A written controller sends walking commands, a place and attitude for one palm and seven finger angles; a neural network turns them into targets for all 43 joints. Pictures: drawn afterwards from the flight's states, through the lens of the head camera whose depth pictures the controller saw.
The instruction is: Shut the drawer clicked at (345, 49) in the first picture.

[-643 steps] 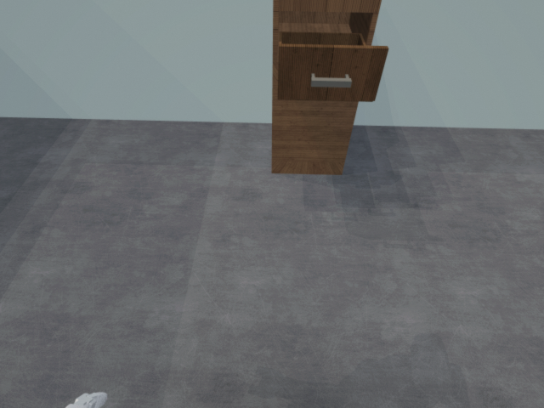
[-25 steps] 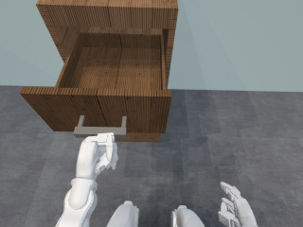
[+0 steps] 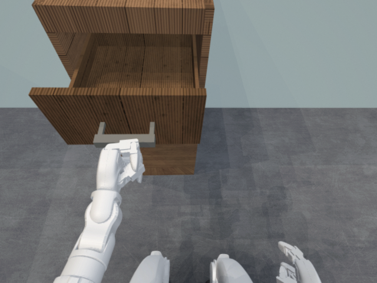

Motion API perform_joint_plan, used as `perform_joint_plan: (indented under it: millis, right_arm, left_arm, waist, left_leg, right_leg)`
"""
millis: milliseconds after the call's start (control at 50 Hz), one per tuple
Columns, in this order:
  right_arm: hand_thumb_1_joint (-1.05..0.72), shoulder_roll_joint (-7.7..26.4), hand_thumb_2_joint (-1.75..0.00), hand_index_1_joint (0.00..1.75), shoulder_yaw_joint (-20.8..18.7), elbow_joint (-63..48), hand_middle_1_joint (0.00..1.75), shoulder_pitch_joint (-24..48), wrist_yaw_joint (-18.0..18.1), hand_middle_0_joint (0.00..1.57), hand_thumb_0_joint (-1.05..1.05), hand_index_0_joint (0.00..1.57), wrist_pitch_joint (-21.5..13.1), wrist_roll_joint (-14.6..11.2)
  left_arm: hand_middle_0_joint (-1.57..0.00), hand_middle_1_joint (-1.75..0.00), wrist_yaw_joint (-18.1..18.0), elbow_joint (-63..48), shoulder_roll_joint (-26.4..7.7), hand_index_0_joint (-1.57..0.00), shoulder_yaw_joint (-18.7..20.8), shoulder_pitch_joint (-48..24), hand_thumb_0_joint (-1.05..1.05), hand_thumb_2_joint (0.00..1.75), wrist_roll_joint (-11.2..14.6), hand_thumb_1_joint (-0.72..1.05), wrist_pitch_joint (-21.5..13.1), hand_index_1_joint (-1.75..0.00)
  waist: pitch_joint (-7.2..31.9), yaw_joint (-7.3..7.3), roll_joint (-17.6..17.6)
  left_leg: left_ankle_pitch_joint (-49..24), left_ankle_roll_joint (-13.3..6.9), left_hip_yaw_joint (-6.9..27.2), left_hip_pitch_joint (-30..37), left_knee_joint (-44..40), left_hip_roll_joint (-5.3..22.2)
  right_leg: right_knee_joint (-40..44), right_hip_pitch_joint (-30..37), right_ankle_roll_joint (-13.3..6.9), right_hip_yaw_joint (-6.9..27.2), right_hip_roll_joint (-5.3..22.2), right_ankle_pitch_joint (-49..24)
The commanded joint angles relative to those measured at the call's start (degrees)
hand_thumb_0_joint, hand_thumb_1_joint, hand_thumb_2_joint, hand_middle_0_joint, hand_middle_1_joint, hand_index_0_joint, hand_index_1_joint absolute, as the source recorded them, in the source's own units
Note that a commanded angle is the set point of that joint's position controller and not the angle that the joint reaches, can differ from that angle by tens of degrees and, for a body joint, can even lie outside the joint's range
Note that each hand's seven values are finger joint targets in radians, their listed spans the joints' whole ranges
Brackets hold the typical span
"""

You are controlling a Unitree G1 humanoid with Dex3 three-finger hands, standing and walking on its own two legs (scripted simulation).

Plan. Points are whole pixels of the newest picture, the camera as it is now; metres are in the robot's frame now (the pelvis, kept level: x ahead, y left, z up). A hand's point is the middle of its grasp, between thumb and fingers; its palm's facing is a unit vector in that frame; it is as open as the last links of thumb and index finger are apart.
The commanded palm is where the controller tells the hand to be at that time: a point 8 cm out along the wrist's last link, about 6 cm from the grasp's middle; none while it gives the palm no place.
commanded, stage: push the drawer shut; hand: left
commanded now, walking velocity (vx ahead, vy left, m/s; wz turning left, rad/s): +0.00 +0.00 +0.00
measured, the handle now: (126, 133) +0.42 +0.15 +0.04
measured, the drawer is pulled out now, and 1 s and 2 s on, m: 0.20 0.07 0.00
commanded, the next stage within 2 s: pull the fist back off the drawer in 1.92 s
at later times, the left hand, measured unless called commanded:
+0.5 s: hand (145, 142) +0.40 +0.10 +0.04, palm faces +0.02 -1.00 -0.04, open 3.0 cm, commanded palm +0.40 +0.15 +0.04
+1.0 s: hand (148, 116) +0.47 +0.11 +0.04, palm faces +0.05 -1.00 -0.04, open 3.2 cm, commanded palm +0.46 +0.15 +0.04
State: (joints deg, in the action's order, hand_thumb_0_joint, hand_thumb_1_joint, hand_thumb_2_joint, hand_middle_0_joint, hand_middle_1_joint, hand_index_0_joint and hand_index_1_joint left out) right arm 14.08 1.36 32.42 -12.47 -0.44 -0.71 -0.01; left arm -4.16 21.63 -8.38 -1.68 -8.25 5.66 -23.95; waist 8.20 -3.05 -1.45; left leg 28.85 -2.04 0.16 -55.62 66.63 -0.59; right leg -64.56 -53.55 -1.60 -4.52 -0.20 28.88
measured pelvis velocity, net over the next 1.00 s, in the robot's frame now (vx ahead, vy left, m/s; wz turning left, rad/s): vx -0.01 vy -0.01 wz -0.02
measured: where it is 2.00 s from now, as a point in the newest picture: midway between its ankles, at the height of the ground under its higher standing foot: outside the picture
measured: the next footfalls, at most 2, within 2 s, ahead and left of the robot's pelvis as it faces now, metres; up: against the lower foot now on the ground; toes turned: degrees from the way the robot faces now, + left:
none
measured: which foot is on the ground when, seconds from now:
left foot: down 0.00-1.00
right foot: down 0.00-1.00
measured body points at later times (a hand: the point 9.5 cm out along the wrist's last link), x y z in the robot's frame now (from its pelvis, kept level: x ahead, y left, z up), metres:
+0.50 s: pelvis +0.00 +0.00 +0.00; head +0.09 +0.00 +0.44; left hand +0.39 +0.16 +0.04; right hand +0.11 -0.25 -0.12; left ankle +0.03 +0.10 -0.65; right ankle +0.02 -0.11 -0.65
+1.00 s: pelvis -0.01 -0.01 -0.01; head +0.12 +0.00 +0.43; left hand +0.47 +0.16 +0.04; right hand +0.03 -0.27 -0.13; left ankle +0.03 +0.10 -0.65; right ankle +0.02 -0.11 -0.65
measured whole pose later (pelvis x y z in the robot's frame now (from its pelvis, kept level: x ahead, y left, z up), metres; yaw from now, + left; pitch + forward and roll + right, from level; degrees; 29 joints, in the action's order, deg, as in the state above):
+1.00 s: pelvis -0.01 -0.01 -0.01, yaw -1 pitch +22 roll -1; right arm 14.5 0.7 37.2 -18.5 -1.4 1.3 1.8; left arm -2.7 59.1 -14.8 13.3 -42.1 3.4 -30.4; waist 7.9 -8.3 -1.9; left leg 27.9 -1.5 -0.5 -61.7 67.1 0.4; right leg -65.5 -60.3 -2.2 -3.9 -1.1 27.7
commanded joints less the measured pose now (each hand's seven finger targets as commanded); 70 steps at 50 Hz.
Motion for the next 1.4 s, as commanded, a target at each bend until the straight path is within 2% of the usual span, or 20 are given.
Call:
perform_joint_plan:
  millis: [0, 100, 180, 200, 280, 340, 460, 660, 720, 760, 800, 840, 1000, 1040, 1120, 1180, 1240, 1300, 1340, 1380]
  right_arm:
    - [-0.90, 7.62, -0.90, 0.30, -3.56, -6.88, 0.30, -0.14, 0.46, 0.20, 0.00, 0.20, -2.01, -0.03]
    - [-0.90, 7.74, -0.90, 0.30, -3.62, -5.89, 0.30, -0.84, 0.46, 0.20, 0.00, 0.20, -1.40, -0.02]
    - [-0.90, 7.86, -0.90, 0.30, -3.70, -5.24, 0.30, -1.41, 0.48, 0.20, 0.00, 0.20, -1.15, 0.06]
    - [-0.90, 7.93, -0.90, 0.30, -3.71, -5.21, 0.30, -1.60, 0.47, 0.20, 0.00, 0.20, -1.08, 0.15]
    - [-0.90, 7.84, -0.90, 0.30, -3.57, -4.44, 0.30, -2.06, 0.59, 0.20, 0.00, 0.20, -0.73, 0.18]
    - [-0.90, 7.95, -0.90, 0.30, -3.50, -4.03, 0.30, -2.68, 0.68, 0.20, 0.00, 0.20, -0.68, 0.26]
    - [-0.90, 8.20, -0.90, 0.30, -3.71, -2.81, 0.30, -4.32, 0.47, 0.20, 0.00, 0.20, -0.55, 0.44]
    - [-0.90, 8.36, -0.90, 0.30, -3.80, -1.36, 0.30, -7.67, 0.28, 0.20, 0.00, 0.20, -0.14, 1.12]
    - [-0.90, 8.57, -0.90, 0.30, -3.68, -1.02, 0.30, -8.50, 0.29, 0.20, 0.00, 0.20, 0.00, 1.13]
    - [-0.90, 8.44, -0.90, 0.30, -3.60, -0.74, 0.30, -9.09, 0.23, 0.20, 0.00, 0.20, 0.12, 1.18]
    - [-0.90, 8.78, -0.90, 0.30, -3.68, -0.28, 0.30, -10.09, 0.31, 0.20, 0.00, 0.20, 0.23, 1.42]
    - [-0.90, 8.59, -0.90, 0.30, -3.75, -0.28, 0.30, -10.68, 0.10, 0.20, 0.00, 0.20, 0.30, 1.57]
    - [-0.90, 9.10, -0.90, 0.30, -3.80, 0.69, 0.30, -12.93, -0.43, 0.20, 0.00, 0.20, 1.04, 1.97]
    - [-0.90, 9.55, -0.90, 0.30, -3.77, 1.03, 0.30, -13.88, -0.34, 0.20, 0.00, 0.20, 1.29, 2.16]
    - [-0.90, 9.64, -0.90, 0.30, -3.59, 1.22, 0.30, -15.10, -0.55, 0.20, 0.00, 0.20, 1.72, 2.41]
    - [-0.90, 9.90, -0.90, 0.30, -3.39, 1.22, 0.30, -15.64, -0.75, 0.20, 0.00, 0.20, 2.23, 2.60]
    - [-0.90, 10.08, -0.90, 0.30, -3.50, 1.25, 0.30, -16.65, -0.97, 0.20, 0.00, 0.20, 2.60, 2.94]
    - [-0.90, 10.35, -0.90, 0.30, -3.45, 1.50, 0.30, -17.53, -1.21, 0.20, 0.00, 0.20, 3.24, 3.13]
    - [-0.90, 10.27, -0.90, 0.30, -3.42, 1.58, 0.30, -17.77, -1.54, 0.20, 0.00, 0.20, 3.61, 3.23]
    - [-0.90, 10.65, -0.90, 0.30, -3.31, 1.72, 0.30, -18.22, -1.52, 0.20, 0.00, 0.20, 3.99, 3.27]
  left_arm:
    - [-1.40, -1.60, -0.71, -11.73, -2.38, -1.40, 2.18, -19.81, 0.00, 0.90, 0.09, 0.90, -3.97, -1.60]
    - [-1.40, -1.60, -1.02, -8.77, -2.18, -1.40, 1.75, -25.70, 0.00, 0.90, -0.50, 0.90, -4.17, -1.60]
    - [-1.40, -1.60, -1.33, -6.42, -2.84, -1.40, 2.86, -29.13, 0.00, 0.90, -0.62, 0.90, -4.80, -1.60]
    - [-1.40, -1.60, -1.51, -6.05, -3.91, -1.40, 4.04, -29.19, 0.00, 0.90, -0.71, 0.90, -4.93, -1.60]
    - [-1.40, -1.60, -1.52, -1.81, -4.42, -1.40, 5.06, -33.06, 0.00, 0.90, -0.52, 0.90, -4.97, -1.60]
    - [-1.40, -1.60, -1.43, -0.27, -5.80, -1.40, 6.06, -36.44, 0.00, 0.90, -0.89, 0.90, -5.67, -1.60]
    - [-1.40, -1.60, -1.60, 5.49, -5.08, -1.40, 6.02, -43.23, 0.00, 0.90, -1.10, 0.90, -6.61, -1.60]
    - [-1.40, -1.60, -1.08, 14.16, -10.58, -1.40, 12.11, -51.45, 0.00, 0.90, -1.49, 0.90, -8.67, -1.60]
    - [-1.40, -1.60, -0.36, 17.18, -12.96, -1.40, 13.98, -53.06, 0.00, 0.90, -1.39, 0.90, -8.94, -1.60]
    - [-1.40, -1.60, 0.27, 19.76, -11.81, -1.40, 13.13, -56.10, 0.00, 0.90, -1.53, 0.90, -9.05, -1.60]
    - [-1.40, -1.60, 0.39, 21.23, -15.18, -1.40, 15.75, -58.05, 0.00, 0.90, -1.74, 0.90, -9.63, -1.60]
    - [-1.40, -1.60, 0.82, 21.27, -13.95, -1.40, 15.00, -59.45, 0.00, 0.90, -1.89, 0.90, -10.13, -1.60]
    - [-1.40, -1.60, 1.42, 27.28, -15.98, -1.40, 16.41, -65.42, 0.00, 0.90, -2.45, 0.90, -10.20, -1.60]
    - [-1.40, -1.60, 1.27, 28.26, -19.25, -1.40, 18.47, -67.29, 0.00, 0.90, -2.96, 0.90, -10.39, -1.60]
    - [-1.40, -1.60, 1.51, 30.95, -20.36, -1.40, 19.14, -69.40, 0.00, 0.90, -3.43, 0.90, -9.91, -1.60]
    - [-1.40, -1.60, 1.65, 32.63, -20.87, -1.40, 19.24, -71.47, 0.00, 0.90, -3.87, 0.90, -9.36, -1.60]
    - [-1.40, -1.60, 1.77, 31.29, -20.91, -1.40, 18.97, -74.28, 0.00, 0.90, -4.21, 0.90, -9.59, -1.60]
    - [-1.40, -1.60, 1.49, 32.72, -22.70, -1.40, 20.48, -74.18, 0.00, 0.90, -4.37, 0.90, -9.11, -1.60]
    - [-1.40, -1.60, 1.71, 33.50, -20.62, -1.40, 18.81, -75.12, 0.00, 0.90, -4.60, 0.90, -8.97, -1.60]
    - [-1.40, -1.60, 1.38, 34.93, -23.57, -1.40, 20.72, -75.91, 0.00, 0.90, -4.85, 0.90, -8.58, -1.60]
  waist:
    - [20.73, -1.64, -0.49]
    - [19.51, -3.11, 0.88]
    - [20.18, -3.29, 0.21]
    - [20.95, -2.54, -0.84]
    - [20.14, -3.58, 0.95]
    - [21.25, -3.66, -1.06]
    - [21.34, -5.00, -0.41]
    - [24.75, -5.18, -0.66]
    - [23.69, -5.66, 0.18]
    - [22.59, -6.53, -0.62]
    - [23.51, -6.30, -0.30]
    - [26.07, -6.48, -2.50]
    - [25.23, -8.47, -2.08]
    - [26.42, -8.62, -1.81]
    - [26.59, -9.43, -2.62]
    - [26.47, -10.07, -4.21]
    - [30.00, -10.24, -7.08]
    - [29.65, -10.34, -5.59]
    - [29.39, -11.01, -7.00]
    - [27.94, -11.31, -4.95]
  left_leg:
    - [-12.90, 0.95, 3.06, 15.55, -9.64, 0.82]
    - [-11.68, 0.78, 3.23, 14.71, -9.43, 0.90]
    - [-11.06, 0.89, 3.52, 15.59, -9.63, 0.88]
    - [-11.63, 0.97, 3.38, 15.82, -9.72, 0.76]
    - [-10.20, 0.71, 2.83, 13.76, -9.49, 0.59]
    - [-10.06, 0.83, 2.89, 14.36, -9.57, 0.61]
    - [-9.51, 0.89, 3.29, 14.82, -9.69, 0.67]
    - [-10.43, 0.47, 1.76, 11.18, -8.52, 0.06]
    - [-9.45, 0.26, 1.47, 9.46, -8.38, 0.13]
    - [-8.74, 0.20, 1.33, 8.79, -8.18, 0.04]
    - [-8.89, 0.12, 1.31, 7.83, -7.84, -0.01]
    - [-11.53, 0.15, 1.39, 10.51, -7.56, 0.00]
    - [-10.36, -0.19, 1.62, 8.53, -6.62, 0.19]
    - [-11.09, -0.22, 1.88, 8.29, -6.19, 0.29]
    - [-12.23, -0.34, 2.09, 8.12, -5.52, 0.42]
    - [-11.97, -0.23, 2.50, 8.38, -5.46, 0.58]
    - [-16.14, 0.00, 3.26, 12.54, -4.99, 0.85]
    - [-17.33, 0.09, 3.61, 12.48, -4.92, 1.14]
    - [-17.63, 0.16, 3.85, 13.55, -4.78, 1.24]
    - [-15.95, -0.10, 3.76, 10.82, -4.70, 1.23]
  right_leg:
    - [8.80, 8.02, -0.23, 2.36, 0.01, -11.31]
    - [8.99, 6.87, 0.02, 2.37, -0.10, -10.50]
    - [8.91, 5.84, -0.03, 2.26, -0.22, -9.71]
    - [8.81, 6.38, -0.19, 2.45, -0.25, -10.07]
    - [9.50, 7.04, 0.13, 2.86, -0.32, -9.63]
    - [9.24, 6.32, 0.04, 2.99, -0.39, -9.35]
    - [9.33, 4.63, 0.13, 2.71, -0.60, -8.73]
    - [9.45, 8.23, 0.36, 4.42, -0.79, -11.15]
    - [9.71, 8.45, 0.42, 4.73, -0.98, -10.73]
    - [9.85, 7.29, 0.52, 4.77, -0.89, -10.20]
    - [9.69, 8.20, 0.54, 5.23, -0.84, -10.40]
    - [8.90, 7.42, 0.43, 4.82, -0.97, -12.68]
    - [9.13, 5.39, 0.62, 4.98, -1.27, -11.27]
    - [8.56, 5.42, 0.62, 4.98, -1.32, -11.81]
    - [8.21, 4.45, 0.57, 4.87, -1.63, -12.54]
    - [8.14, 2.68, 0.51, 4.42, -1.68, -11.57]
    - [7.11, 1.18, 0.30, 3.84, -1.84, -14.00]
    - [7.03, 1.35, 0.34, 3.49, -2.08, -14.73]
    - [7.19, -0.48, 0.30, 3.30, -2.18, -14.41]
    - [7.46, 0.55, 0.41, 3.56, -2.34, -13.52]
